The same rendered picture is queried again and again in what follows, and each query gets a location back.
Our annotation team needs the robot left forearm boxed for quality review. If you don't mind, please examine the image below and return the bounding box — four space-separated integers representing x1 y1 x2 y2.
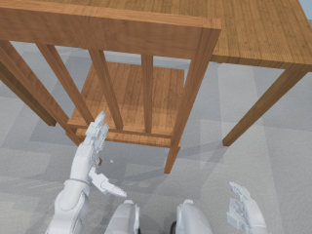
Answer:
45 178 91 234

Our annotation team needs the robot right shin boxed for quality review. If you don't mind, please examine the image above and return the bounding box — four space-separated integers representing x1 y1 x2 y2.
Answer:
175 200 193 234

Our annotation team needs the robot left shin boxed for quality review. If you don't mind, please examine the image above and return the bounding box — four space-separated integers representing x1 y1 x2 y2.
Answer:
124 200 138 234

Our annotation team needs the table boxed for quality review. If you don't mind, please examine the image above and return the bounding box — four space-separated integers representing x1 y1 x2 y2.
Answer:
0 0 312 147

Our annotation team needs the robot left hand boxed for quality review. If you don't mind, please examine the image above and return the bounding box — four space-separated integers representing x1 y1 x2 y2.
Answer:
69 111 127 198

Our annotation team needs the chair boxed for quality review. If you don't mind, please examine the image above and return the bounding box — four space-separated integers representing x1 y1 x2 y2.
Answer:
0 0 221 174

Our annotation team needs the robot right hand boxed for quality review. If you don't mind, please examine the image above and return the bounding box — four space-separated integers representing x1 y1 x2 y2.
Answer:
226 181 267 234

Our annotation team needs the robot shin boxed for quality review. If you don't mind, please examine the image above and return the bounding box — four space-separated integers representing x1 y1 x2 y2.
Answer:
175 200 193 234
124 200 138 234

